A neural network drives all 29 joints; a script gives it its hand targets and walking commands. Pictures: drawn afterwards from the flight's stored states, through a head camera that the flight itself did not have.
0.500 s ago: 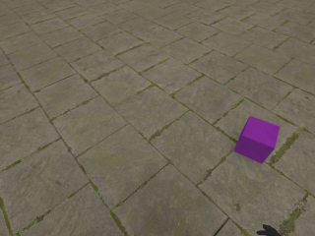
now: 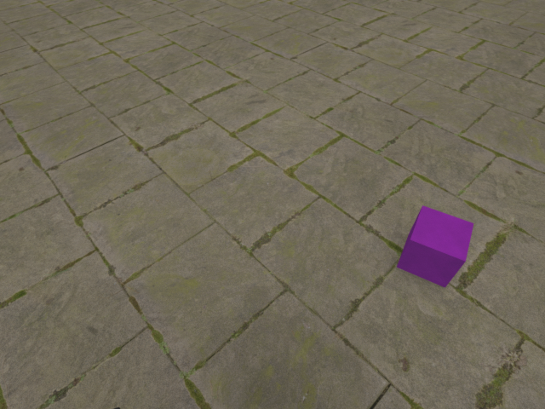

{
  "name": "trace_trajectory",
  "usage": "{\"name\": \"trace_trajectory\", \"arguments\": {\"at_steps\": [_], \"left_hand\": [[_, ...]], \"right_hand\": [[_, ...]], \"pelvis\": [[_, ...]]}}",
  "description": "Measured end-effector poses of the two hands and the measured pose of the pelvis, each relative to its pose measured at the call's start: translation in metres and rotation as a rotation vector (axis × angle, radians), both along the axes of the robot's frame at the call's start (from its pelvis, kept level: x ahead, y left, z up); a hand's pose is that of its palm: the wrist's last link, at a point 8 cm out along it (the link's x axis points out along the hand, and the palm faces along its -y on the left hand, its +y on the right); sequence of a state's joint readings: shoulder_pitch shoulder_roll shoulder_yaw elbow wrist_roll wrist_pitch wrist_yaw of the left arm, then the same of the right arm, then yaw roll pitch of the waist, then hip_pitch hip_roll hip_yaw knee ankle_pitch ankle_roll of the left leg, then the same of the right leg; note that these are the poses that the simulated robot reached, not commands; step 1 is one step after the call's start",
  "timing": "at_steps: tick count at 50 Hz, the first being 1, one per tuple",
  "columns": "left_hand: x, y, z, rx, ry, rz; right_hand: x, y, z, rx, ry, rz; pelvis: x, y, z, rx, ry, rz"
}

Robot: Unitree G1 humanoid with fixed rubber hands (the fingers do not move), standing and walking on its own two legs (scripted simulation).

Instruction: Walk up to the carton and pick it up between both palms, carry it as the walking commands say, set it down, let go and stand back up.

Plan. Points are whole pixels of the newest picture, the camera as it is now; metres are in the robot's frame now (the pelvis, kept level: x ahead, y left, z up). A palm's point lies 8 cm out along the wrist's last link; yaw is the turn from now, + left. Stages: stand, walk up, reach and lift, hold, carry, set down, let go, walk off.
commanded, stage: stand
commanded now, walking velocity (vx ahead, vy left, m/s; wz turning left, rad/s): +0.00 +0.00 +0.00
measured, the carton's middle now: (433, 246) +0.84 -0.65 -0.68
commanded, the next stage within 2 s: walk up in 0.96 s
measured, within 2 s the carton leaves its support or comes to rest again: neither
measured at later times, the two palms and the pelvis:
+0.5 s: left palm out of the picture +0.07 +0.31 -0.12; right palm out of the picture +0.08 -0.28 -0.11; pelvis +0.00 +0.02 +0.00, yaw +0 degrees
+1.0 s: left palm out of the picture +0.07 +0.31 -0.11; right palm out of the picture +0.06 -0.29 -0.11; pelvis -0.01 +0.02 +0.00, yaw -1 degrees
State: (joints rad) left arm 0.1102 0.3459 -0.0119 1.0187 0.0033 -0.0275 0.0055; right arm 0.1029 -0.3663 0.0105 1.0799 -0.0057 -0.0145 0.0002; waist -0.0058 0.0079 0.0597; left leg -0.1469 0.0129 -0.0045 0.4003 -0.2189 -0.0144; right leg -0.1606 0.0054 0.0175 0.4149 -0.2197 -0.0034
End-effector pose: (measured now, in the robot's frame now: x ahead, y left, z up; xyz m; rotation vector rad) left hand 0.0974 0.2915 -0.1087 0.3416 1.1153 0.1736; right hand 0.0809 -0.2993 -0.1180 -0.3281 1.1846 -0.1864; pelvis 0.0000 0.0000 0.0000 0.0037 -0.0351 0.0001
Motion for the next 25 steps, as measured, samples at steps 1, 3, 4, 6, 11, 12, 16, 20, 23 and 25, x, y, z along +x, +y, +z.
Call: {"name": "trace_trajectory", "arguments": {"at_steps": [1, 3, 4, 6, 11, 12, 16, 20, 23, 25], "left_hand": [[0.001, 0.001, 0.000, -0.001, -0.002, 0.002], [0.002, 0.002, 0.000, 0.000, -0.003, 0.004], [0.001, 0.003, 0.000, 0.002, 0.002, 0.004], [0.000, 0.006, -0.001, 0.003, 0.010, 0.004], [-0.006, 0.010, -0.004, -0.006, 0.032, 0.020], [-0.007, 0.011, -0.004, -0.008, 0.036, 0.026], [-0.013, 0.014, -0.006, -0.010, 0.053, 0.028], [-0.018, 0.018, -0.007, -0.008, 0.060, 0.030], [-0.022, 0.020, -0.007, -0.005, 0.075, 0.032], [-0.024, 0.021, -0.007, -0.005, 0.079, 0.037]], "right_hand": [[0.000, 0.000, 0.001, -0.002, 0.002, 0.001], [0.000, 0.000, 0.002, -0.004, 0.006, 0.001], [0.000, 0.001, 0.002, -0.003, 0.004, -0.003], [0.001, 0.003, 0.003, -0.002, 0.001, -0.002], [0.003, 0.009, 0.005, 0.002, -0.001, 0.009], [0.003, 0.010, 0.005, 0.003, 0.000, 0.008], [0.004, 0.013, 0.006, -0.006, -0.005, 0.006], [0.005, 0.015, 0.007, -0.010, -0.008, 0.003], [0.005, 0.016, 0.008, -0.009, -0.007, 0.004], [0.003, 0.016, 0.007, -0.009, -0.001, 0.002]], "pelvis": [[0.000, 0.000, 0.000, 0.000, 0.001, 0.000], [0.000, 0.002, 0.001, -0.001, 0.000, -0.002], [0.000, 0.002, 0.001, -0.002, -0.001, -0.002], [-0.001, 0.003, 0.001, -0.001, -0.002, -0.004], [-0.001, 0.007, 0.002, 0.000, -0.003, -0.005], [-0.001, 0.008, 0.002, 0.000, -0.002, -0.004], [-0.001, 0.011, 0.002, -0.002, -0.001, -0.006], [-0.001, 0.013, 0.002, -0.002, -0.004, -0.004], [-0.002, 0.015, 0.003, -0.002, -0.002, -0.007], [-0.001, 0.017, 0.003, -0.001, -0.003, -0.006]]}}
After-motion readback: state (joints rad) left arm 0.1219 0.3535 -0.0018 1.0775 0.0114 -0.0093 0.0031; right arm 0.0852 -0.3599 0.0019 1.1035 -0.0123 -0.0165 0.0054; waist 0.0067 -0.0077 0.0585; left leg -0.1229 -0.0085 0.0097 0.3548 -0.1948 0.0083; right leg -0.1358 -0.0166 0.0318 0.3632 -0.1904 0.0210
